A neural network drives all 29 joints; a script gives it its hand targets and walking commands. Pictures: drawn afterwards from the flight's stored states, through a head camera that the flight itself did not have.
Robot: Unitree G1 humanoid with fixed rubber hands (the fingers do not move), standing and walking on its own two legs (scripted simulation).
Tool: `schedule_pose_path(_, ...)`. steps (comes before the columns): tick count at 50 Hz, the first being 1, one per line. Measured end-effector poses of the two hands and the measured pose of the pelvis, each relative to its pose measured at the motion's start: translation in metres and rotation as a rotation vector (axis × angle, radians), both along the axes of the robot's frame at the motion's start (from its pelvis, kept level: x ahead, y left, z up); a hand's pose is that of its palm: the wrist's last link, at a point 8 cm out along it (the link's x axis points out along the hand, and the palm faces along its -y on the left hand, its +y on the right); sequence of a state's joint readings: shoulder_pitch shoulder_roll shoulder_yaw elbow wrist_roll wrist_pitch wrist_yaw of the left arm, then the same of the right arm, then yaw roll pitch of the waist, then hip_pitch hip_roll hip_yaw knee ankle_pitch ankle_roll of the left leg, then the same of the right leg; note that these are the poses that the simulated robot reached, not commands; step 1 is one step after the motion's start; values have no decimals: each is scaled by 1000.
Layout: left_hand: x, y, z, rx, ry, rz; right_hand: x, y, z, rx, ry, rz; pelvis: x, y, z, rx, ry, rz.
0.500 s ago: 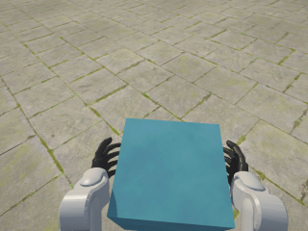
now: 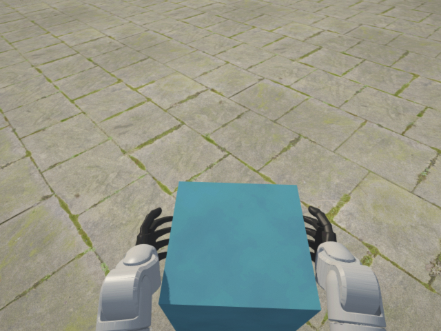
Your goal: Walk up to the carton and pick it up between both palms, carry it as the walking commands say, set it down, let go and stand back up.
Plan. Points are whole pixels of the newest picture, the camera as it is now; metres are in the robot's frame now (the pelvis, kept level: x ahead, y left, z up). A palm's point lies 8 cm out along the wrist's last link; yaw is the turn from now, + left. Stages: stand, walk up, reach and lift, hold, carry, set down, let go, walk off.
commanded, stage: carry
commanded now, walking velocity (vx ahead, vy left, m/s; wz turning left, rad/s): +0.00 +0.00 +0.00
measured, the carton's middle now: (234, 265) +0.25 +0.01 -0.01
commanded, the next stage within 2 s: none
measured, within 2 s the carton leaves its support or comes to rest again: neither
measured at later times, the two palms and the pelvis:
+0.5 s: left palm (170, 239) +0.26 +0.12 +0.06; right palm (342, 242) +0.27 -0.18 +0.05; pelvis +0.01 -0.03 +0.00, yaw -1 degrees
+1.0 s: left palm (181, 231) +0.28 +0.11 +0.05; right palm (346, 235) +0.29 -0.19 +0.04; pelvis +0.03 -0.04 +0.00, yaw -1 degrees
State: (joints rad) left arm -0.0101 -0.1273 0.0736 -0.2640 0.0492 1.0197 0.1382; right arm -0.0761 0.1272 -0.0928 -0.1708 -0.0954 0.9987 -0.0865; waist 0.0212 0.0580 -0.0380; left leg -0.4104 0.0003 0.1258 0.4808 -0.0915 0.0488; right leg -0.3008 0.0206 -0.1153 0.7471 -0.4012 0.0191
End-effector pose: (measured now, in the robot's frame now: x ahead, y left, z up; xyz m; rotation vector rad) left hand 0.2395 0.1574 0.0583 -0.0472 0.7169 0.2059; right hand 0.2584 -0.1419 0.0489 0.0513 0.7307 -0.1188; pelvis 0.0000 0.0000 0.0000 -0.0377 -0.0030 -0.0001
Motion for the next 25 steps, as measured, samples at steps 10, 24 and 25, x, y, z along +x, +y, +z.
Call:
schedule_pose_path(10, 12, -18, 5, -1, -28, -28, 2, -18, 2, 11, -29, -37, 1, -9, 2, 25, 36, -9)
schedule_pose_path(24, 24, -33, -1, -20, -23, -29, 13, -33, 1, -12, -22, -34, 11, -24, 1, 41, 44, -12)
schedule_pose_path(25, 25, -34, -2, -17, -22, -28, 14, -34, 0, -10, -21, -32, 12, -25, 1, 42, 45, -12)
